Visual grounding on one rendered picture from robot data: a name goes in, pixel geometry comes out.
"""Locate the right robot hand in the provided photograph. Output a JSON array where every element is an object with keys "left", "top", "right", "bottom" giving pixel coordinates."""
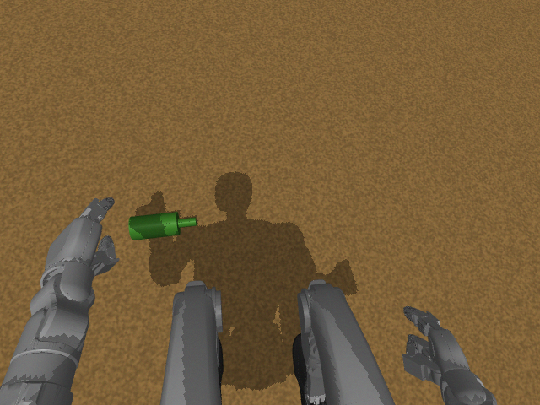
[{"left": 402, "top": 306, "right": 470, "bottom": 387}]

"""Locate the right robot arm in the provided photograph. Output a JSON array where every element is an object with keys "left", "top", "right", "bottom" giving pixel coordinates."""
[{"left": 440, "top": 369, "right": 497, "bottom": 405}]

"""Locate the left robot arm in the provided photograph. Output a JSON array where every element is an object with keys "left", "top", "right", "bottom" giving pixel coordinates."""
[{"left": 0, "top": 261, "right": 95, "bottom": 405}]

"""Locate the right robot foot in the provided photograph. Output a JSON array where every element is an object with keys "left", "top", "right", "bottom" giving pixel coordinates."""
[{"left": 292, "top": 334, "right": 327, "bottom": 405}]

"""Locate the left robot hand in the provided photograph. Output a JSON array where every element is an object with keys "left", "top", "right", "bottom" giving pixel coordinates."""
[{"left": 45, "top": 197, "right": 120, "bottom": 276}]

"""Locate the bottle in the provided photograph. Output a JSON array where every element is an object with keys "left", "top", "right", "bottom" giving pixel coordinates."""
[{"left": 128, "top": 212, "right": 197, "bottom": 240}]

